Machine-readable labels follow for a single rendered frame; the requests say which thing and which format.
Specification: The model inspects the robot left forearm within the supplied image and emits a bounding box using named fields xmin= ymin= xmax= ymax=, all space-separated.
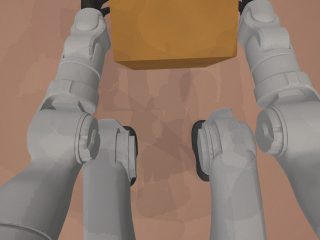
xmin=26 ymin=7 xmax=111 ymax=154

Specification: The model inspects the robot right forearm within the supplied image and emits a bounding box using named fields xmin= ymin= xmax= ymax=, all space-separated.
xmin=237 ymin=0 xmax=320 ymax=108

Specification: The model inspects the robot right hand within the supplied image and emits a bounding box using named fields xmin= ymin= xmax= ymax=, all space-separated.
xmin=238 ymin=0 xmax=254 ymax=16

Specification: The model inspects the robot left hand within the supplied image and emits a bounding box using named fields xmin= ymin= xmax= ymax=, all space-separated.
xmin=81 ymin=0 xmax=110 ymax=17

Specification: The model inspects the robot right foot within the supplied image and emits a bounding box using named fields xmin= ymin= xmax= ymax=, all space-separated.
xmin=191 ymin=120 xmax=210 ymax=182

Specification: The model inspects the robot right shin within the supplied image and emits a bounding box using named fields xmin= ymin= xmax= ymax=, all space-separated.
xmin=203 ymin=108 xmax=257 ymax=175

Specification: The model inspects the carton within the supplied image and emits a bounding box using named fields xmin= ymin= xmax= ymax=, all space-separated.
xmin=109 ymin=0 xmax=239 ymax=70

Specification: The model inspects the right robot upper arm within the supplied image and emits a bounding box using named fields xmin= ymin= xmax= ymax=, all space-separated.
xmin=254 ymin=100 xmax=320 ymax=240

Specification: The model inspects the left robot upper arm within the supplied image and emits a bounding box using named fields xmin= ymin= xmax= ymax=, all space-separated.
xmin=0 ymin=109 xmax=101 ymax=240

